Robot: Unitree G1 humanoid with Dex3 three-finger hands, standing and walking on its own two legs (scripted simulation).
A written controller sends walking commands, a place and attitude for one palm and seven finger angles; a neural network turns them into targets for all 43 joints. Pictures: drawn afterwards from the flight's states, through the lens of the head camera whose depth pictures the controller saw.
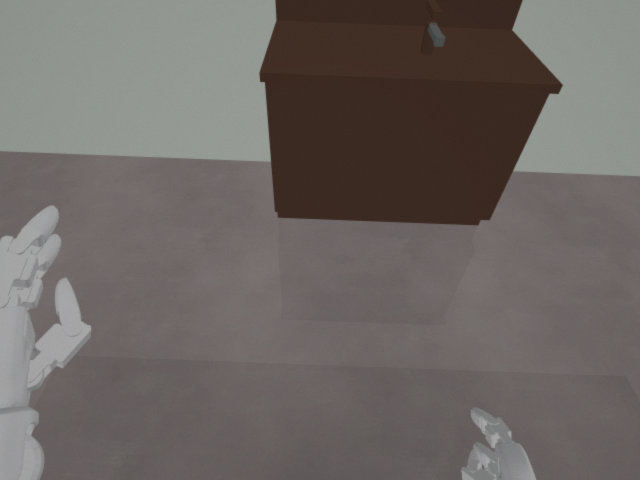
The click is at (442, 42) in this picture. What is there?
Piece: tap's lever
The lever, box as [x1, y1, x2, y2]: [433, 34, 444, 46]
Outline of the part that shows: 435,34 433,42 434,46 442,46 444,36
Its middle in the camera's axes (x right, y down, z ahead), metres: +0.38 -0.63 +1.23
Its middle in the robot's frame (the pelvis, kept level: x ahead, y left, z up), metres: +1.36 -0.30 +0.04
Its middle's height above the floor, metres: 0.81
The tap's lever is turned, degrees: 0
